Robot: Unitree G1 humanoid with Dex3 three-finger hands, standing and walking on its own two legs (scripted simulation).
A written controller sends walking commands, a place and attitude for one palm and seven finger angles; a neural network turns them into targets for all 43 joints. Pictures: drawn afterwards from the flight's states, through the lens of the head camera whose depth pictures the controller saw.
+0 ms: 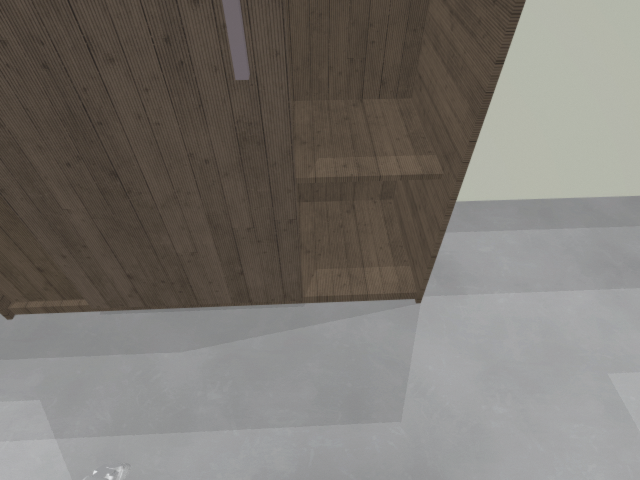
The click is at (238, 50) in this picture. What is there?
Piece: wardrobe's sliding door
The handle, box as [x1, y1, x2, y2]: [222, 0, 249, 79]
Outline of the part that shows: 222,0 235,79 248,79 249,71 239,0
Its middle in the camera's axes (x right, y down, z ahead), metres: -0.15 -0.38 +0.69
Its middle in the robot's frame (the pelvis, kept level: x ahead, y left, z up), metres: +0.79 +0.19 +0.22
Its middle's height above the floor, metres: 0.99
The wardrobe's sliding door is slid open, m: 0.42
